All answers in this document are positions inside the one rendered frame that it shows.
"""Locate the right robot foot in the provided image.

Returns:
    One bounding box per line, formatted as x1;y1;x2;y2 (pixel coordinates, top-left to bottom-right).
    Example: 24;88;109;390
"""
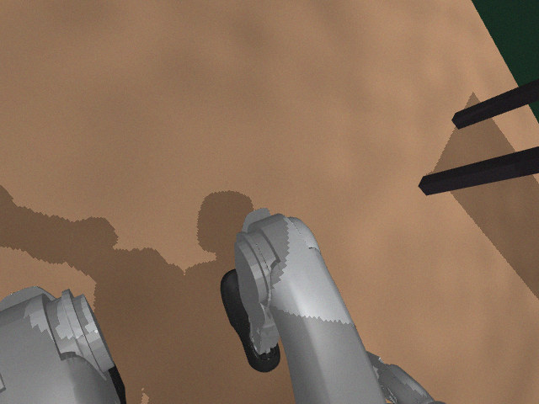
221;269;280;373

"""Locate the right robot hand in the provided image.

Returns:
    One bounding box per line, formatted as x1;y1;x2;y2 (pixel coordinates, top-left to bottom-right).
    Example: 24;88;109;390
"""
366;351;435;404

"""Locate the left robot foot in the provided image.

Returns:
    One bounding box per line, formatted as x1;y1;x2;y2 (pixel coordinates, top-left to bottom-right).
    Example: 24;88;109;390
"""
108;366;126;404

